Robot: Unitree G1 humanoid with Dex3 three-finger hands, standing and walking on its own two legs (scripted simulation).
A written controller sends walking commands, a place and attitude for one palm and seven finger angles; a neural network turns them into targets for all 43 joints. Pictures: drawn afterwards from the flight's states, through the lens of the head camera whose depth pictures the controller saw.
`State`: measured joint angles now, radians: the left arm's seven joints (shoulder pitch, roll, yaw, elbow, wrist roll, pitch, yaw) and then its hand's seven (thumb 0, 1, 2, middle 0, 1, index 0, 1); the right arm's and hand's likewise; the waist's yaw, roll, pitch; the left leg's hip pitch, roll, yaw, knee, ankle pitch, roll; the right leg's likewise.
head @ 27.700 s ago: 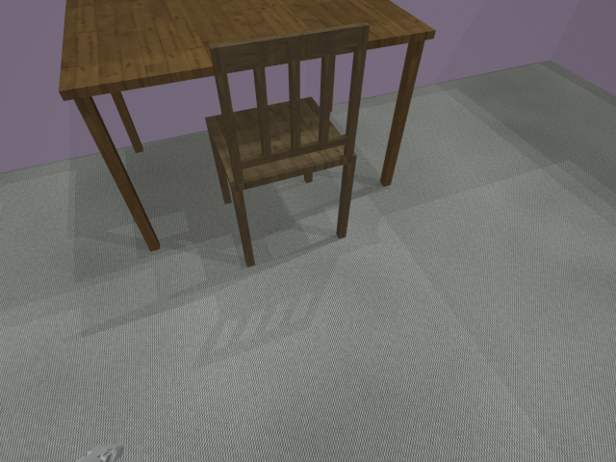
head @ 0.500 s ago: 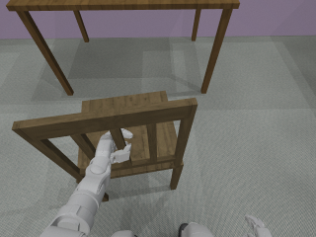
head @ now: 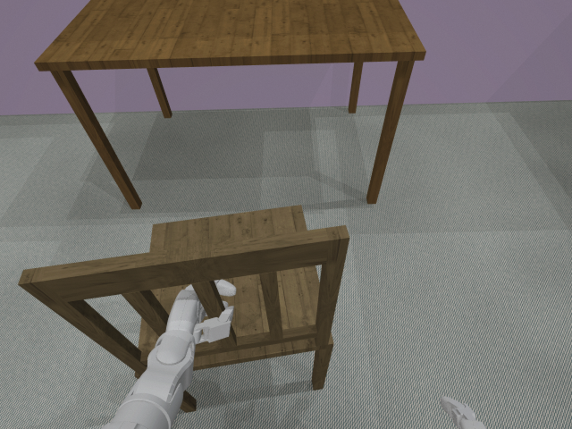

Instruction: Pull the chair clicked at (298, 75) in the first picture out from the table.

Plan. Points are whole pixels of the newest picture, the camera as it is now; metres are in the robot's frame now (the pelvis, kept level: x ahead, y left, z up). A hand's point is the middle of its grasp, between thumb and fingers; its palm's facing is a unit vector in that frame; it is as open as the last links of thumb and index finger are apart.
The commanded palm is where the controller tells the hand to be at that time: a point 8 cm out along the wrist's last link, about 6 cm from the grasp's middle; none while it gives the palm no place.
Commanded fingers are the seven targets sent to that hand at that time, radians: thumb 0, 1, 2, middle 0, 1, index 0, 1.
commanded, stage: stop walking, hand still on the chair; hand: left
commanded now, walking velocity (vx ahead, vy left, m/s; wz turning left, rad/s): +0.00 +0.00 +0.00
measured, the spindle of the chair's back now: (218, 315) +0.31 +0.14 -0.10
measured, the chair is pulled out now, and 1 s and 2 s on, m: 0.60 0.60 0.60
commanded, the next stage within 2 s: open the thumb and straighten the fingers in 0.22 s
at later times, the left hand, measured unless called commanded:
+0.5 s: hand (219, 318) +0.29 +0.12 -0.06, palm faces -0.05 -0.99 -0.15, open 6.6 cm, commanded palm +0.27 +0.18 -0.04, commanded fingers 0.00 -0.31 0.32 -0.50 -1.45 -0.50 -1.45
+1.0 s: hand (214, 317) +0.30 +0.14 -0.07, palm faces -0.03 -0.99 -0.15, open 16.6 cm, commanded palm +0.28 +0.19 -0.05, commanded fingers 0.00 -0.55 0.20 0.00 0.00 0.00 0.00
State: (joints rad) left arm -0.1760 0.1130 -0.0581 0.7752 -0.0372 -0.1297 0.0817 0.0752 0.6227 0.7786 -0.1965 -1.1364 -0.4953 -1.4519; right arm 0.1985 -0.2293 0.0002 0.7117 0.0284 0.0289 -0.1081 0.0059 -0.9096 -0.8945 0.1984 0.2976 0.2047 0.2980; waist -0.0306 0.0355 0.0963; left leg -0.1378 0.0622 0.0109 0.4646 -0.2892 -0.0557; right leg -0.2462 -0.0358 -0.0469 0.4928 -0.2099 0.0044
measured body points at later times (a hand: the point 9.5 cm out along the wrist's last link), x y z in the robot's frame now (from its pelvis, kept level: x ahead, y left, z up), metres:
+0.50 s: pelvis +0.00 +0.01 -0.01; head +0.04 +0.00 +0.44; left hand +0.29 +0.18 -0.05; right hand +0.12 -0.25 -0.12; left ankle -0.02 +0.15 -0.74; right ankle +0.04 -0.12 -0.74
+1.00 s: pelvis +0.02 +0.02 -0.03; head +0.08 +0.00 +0.41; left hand +0.29 +0.19 -0.06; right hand +0.18 -0.23 -0.14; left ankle -0.02 +0.15 -0.74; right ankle +0.03 -0.12 -0.74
